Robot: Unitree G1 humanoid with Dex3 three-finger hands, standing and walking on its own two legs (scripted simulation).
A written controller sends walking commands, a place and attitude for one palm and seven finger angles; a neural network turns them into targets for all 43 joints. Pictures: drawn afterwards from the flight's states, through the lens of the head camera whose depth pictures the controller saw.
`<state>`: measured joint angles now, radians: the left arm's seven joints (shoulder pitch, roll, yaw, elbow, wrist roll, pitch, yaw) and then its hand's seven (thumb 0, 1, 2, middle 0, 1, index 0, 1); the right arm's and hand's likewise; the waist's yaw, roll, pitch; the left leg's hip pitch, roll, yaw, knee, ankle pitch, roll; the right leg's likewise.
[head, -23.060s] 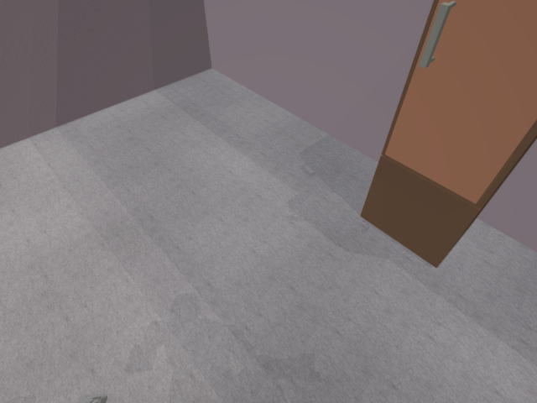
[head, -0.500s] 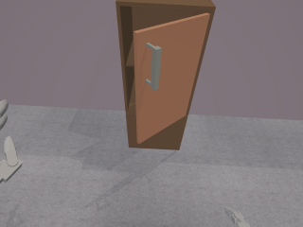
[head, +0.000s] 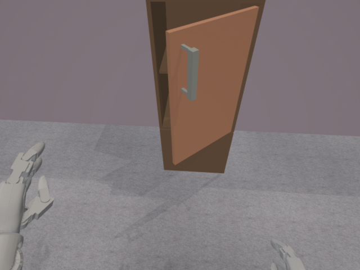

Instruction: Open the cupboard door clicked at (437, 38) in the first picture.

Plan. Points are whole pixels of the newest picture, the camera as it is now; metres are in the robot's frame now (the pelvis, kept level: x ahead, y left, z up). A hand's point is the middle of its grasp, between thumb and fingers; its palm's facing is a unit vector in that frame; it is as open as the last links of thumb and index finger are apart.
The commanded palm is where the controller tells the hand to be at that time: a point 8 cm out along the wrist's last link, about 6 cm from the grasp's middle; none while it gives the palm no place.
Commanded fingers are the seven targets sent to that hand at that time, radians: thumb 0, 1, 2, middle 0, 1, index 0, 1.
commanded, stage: let the arm hang, fingers relaxed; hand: left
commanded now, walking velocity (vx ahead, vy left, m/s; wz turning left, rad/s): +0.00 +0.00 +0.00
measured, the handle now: (188, 73) +0.64 +0.03 +0.13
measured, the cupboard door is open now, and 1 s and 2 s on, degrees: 41 41 41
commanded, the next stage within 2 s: look to check the result in 1.04 s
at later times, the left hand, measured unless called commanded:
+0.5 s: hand out of the picture -0.12 +0.18 -0.16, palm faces +0.07 -0.97 -0.21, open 7.3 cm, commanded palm none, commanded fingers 0.00 0.90 0.90 -0.20 -0.30 -0.20 -0.30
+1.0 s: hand out of the picture +0.00 +0.15 -0.17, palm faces +0.06 -0.98 -0.18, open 7.3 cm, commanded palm none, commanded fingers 0.00 0.90 0.90 -0.20 -0.30 -0.20 -0.30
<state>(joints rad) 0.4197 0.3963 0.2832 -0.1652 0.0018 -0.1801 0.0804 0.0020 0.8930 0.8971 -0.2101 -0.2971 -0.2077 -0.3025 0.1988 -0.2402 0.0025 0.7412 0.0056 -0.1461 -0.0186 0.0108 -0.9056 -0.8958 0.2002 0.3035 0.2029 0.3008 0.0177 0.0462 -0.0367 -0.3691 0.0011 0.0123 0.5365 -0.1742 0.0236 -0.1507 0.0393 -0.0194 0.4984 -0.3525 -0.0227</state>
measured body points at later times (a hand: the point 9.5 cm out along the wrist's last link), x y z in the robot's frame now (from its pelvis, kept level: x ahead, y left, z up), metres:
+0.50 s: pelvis -0.01 +0.00 +0.01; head +0.02 +0.00 +0.45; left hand -0.12 +0.23 -0.14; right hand -0.03 -0.22 -0.16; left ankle +0.07 +0.10 -0.73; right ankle -0.06 -0.10 -0.73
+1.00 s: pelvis +0.00 -0.01 +0.01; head +0.00 -0.02 +0.45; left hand -0.01 +0.20 -0.15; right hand -0.01 -0.22 -0.16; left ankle +0.07 +0.10 -0.73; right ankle -0.06 -0.10 -0.73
